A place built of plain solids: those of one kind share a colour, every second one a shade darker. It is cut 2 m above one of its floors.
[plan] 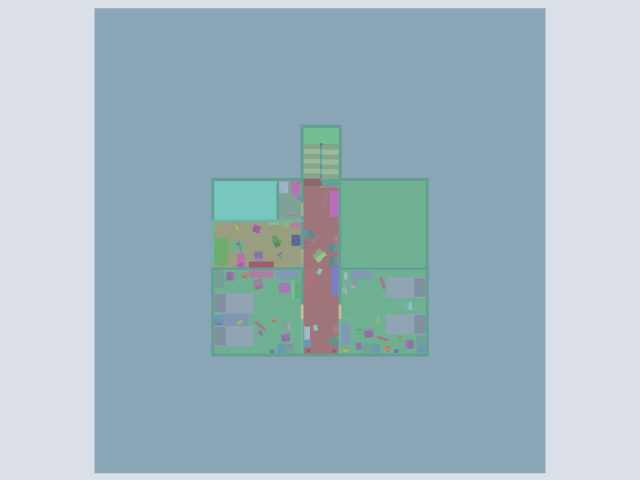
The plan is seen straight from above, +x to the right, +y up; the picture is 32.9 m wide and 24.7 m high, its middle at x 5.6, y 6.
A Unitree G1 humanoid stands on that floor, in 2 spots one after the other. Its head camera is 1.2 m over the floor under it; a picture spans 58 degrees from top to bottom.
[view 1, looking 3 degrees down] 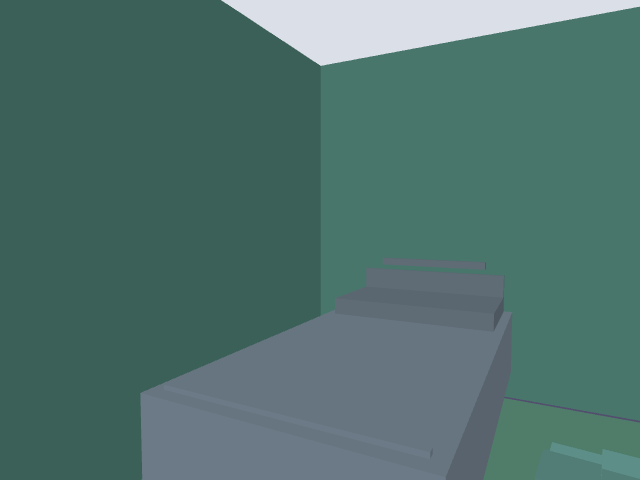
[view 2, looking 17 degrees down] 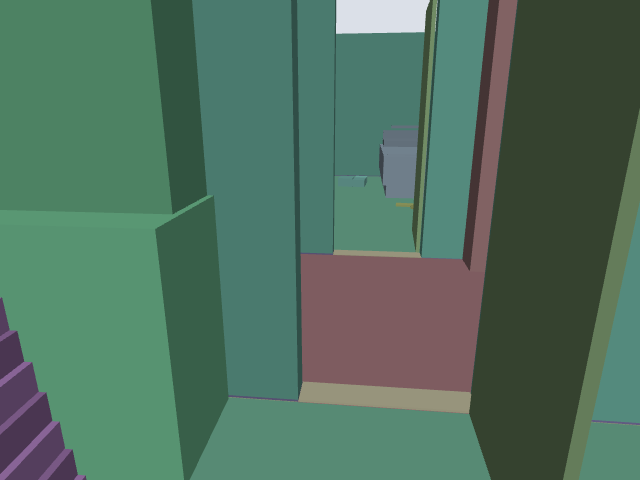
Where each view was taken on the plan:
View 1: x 7.97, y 2.83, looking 28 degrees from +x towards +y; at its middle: wall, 3.47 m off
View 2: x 3.08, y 2.42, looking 6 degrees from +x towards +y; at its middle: wall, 3.67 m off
